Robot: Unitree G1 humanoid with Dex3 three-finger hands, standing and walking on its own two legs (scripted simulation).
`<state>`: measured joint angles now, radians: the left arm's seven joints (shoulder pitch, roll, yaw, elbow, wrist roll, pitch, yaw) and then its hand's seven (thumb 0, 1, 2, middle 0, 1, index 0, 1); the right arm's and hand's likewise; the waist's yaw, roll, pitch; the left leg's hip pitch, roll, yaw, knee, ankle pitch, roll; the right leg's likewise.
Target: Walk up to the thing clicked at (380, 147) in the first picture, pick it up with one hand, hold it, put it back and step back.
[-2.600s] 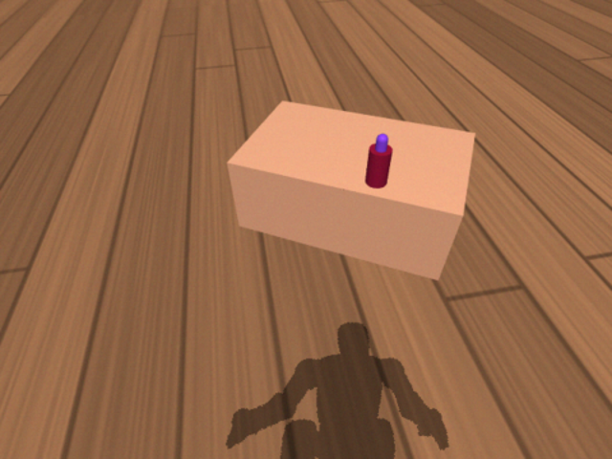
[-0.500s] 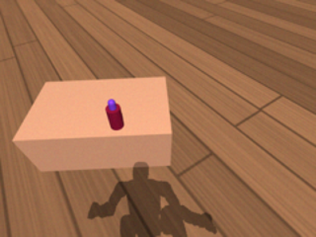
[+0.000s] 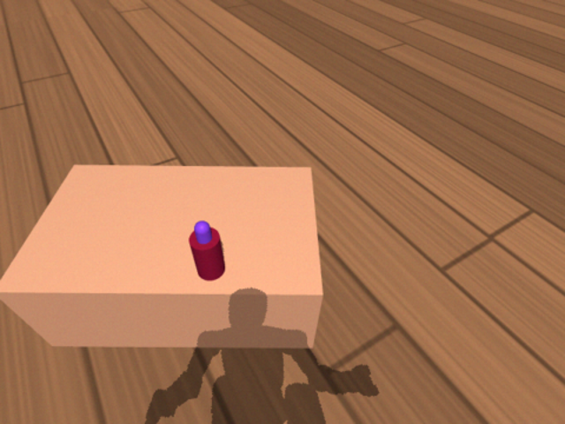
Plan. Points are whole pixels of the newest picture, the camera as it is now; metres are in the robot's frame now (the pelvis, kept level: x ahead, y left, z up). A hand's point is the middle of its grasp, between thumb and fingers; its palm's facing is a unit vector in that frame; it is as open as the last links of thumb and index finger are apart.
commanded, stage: walk up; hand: left
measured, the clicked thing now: (206, 247) +0.66 +0.23 -0.29
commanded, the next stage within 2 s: stand in 1.96 s
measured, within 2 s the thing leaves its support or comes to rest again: neither
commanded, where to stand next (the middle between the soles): +0.27 +0.01 m, yaw +1 degrees
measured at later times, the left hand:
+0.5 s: hand (127, 380) +0.25 +0.26 -0.10, palm faces -0.01 -0.89 -0.45, open 7.4 cm
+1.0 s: hand (136, 367) +0.28 +0.27 -0.14, palm faces +0.00 -0.94 -0.34, open 7.4 cm
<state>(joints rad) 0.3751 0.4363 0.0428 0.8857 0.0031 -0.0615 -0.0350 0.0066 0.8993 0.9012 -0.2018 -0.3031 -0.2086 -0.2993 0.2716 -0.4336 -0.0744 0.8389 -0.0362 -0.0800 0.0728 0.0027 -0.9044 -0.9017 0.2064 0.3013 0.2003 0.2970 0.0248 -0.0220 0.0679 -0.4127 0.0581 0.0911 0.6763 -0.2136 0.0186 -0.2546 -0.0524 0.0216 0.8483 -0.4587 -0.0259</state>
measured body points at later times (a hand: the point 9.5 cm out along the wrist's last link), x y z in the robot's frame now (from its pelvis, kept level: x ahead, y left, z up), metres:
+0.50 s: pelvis +0.16 -0.02 +0.01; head +0.18 -0.06 +0.46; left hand +0.25 +0.31 -0.07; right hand +0.21 -0.34 -0.13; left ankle +0.15 +0.12 -0.66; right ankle +0.22 -0.13 -0.71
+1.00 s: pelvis +0.22 +0.01 +0.01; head +0.24 +0.02 +0.46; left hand +0.28 +0.32 -0.12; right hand +0.34 -0.28 -0.11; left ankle +0.27 +0.15 -0.71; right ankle +0.22 -0.13 -0.71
